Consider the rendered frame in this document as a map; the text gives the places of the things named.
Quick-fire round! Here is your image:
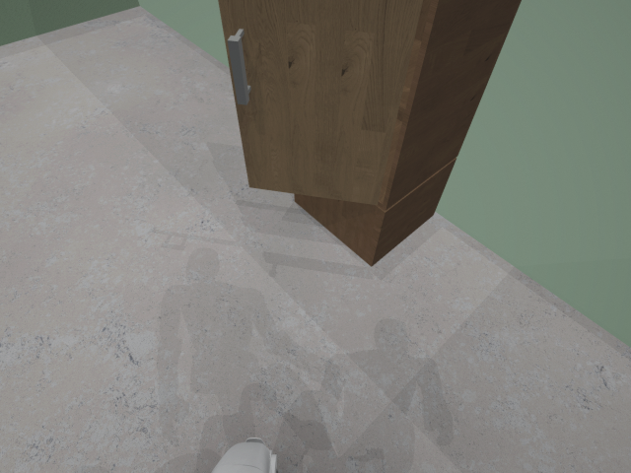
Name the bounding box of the left robot thigh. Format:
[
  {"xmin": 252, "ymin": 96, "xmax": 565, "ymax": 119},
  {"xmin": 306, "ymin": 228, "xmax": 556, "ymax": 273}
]
[{"xmin": 211, "ymin": 442, "xmax": 277, "ymax": 473}]

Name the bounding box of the cupboard door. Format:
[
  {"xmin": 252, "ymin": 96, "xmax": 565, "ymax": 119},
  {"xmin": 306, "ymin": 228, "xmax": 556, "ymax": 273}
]
[{"xmin": 218, "ymin": 0, "xmax": 423, "ymax": 205}]

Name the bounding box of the left robot shin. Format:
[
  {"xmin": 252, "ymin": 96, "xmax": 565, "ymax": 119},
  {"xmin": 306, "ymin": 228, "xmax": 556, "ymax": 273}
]
[{"xmin": 245, "ymin": 438, "xmax": 266, "ymax": 446}]

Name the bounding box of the handle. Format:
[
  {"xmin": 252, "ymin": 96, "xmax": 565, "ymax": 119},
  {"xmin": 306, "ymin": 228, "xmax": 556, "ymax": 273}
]
[{"xmin": 228, "ymin": 29, "xmax": 251, "ymax": 105}]

